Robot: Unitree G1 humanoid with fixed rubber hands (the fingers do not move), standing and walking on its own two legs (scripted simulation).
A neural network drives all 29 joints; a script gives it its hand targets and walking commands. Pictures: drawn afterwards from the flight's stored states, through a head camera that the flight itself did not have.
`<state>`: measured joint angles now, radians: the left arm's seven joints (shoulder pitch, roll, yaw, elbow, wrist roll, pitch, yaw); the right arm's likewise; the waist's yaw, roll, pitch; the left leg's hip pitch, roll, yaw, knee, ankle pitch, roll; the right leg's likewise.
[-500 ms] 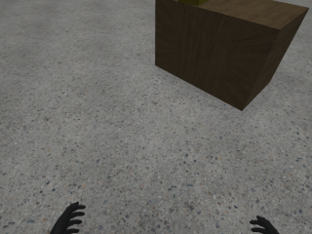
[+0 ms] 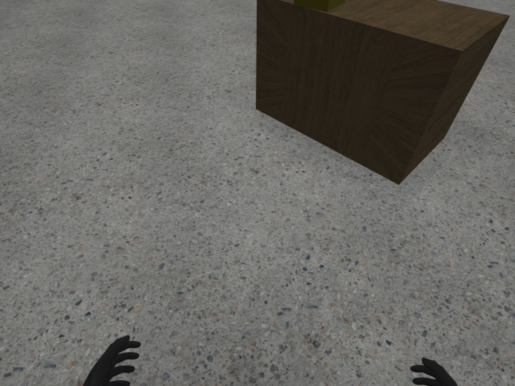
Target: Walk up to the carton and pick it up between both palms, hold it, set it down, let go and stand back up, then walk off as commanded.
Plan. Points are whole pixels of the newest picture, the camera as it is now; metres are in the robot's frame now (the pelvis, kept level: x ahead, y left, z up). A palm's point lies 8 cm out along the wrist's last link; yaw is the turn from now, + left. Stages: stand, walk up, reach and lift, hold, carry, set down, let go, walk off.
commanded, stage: stand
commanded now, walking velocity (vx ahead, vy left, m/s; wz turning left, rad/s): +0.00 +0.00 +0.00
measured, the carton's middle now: out of the picture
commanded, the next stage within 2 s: walk up in 0.82 s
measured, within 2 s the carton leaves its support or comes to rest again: neither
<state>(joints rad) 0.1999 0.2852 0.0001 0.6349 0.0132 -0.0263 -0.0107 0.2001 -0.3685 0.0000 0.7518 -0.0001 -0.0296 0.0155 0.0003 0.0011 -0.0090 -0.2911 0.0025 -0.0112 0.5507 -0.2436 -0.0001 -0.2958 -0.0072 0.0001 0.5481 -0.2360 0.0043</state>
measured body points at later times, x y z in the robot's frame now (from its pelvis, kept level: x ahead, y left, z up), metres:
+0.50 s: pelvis +0.00 +0.00 +0.00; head -0.01 +0.00 +0.45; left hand +0.16 +0.26 -0.08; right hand +0.13 -0.29 -0.09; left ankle +0.03 +0.12 -0.73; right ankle +0.04 -0.12 -0.73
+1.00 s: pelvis +0.00 +0.00 +0.00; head -0.01 +0.00 +0.45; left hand +0.16 +0.26 -0.08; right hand +0.13 -0.29 -0.09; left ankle +0.03 +0.12 -0.73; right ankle +0.04 -0.12 -0.73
